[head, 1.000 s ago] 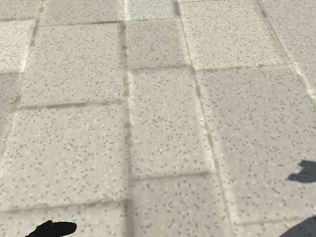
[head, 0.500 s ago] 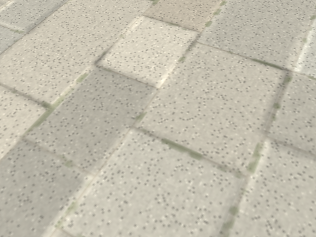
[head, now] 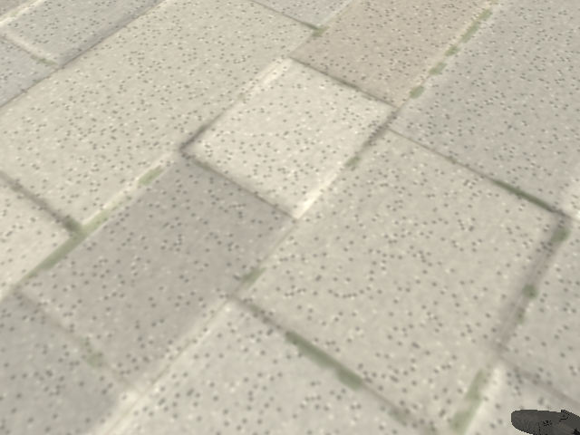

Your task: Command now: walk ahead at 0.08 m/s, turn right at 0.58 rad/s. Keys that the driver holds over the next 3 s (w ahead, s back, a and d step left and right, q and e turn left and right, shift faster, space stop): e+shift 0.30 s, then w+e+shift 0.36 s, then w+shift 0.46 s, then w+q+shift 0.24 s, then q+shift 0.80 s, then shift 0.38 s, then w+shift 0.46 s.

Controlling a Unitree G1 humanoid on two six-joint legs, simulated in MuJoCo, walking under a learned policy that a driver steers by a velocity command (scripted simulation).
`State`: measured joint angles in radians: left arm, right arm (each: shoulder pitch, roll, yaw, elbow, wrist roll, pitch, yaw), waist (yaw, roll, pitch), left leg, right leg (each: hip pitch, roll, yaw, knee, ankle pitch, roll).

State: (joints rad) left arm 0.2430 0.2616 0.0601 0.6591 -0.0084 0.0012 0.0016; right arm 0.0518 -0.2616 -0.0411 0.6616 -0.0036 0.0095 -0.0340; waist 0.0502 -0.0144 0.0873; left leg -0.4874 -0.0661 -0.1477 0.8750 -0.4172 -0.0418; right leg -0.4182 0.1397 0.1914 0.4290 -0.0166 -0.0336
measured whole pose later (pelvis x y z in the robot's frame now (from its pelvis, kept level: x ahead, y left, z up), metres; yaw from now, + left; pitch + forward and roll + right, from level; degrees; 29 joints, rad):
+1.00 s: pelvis +0.25 -0.26 -0.01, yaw -46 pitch +3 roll +0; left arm 0.52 0.28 0.02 0.83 0.00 -0.08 -0.02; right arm 0.08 -0.27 -0.01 0.66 -0.03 -0.03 0.07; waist 0.06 0.02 0.02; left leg -0.77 0.07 0.09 0.70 0.03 0.04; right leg 0.24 0.10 0.07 0.09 -0.37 -0.11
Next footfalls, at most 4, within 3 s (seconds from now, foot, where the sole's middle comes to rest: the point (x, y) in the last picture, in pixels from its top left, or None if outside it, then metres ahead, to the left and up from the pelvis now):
0.12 left None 0.12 0.13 -0.77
0.66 right None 0.07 -0.19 -0.77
1.08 left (503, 400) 0.52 -0.42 -0.77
1.52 right None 0.68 -0.86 -0.77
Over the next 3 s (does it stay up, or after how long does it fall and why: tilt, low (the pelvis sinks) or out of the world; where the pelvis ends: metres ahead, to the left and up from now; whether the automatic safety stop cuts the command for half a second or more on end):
stays up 0.98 -0.78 0.00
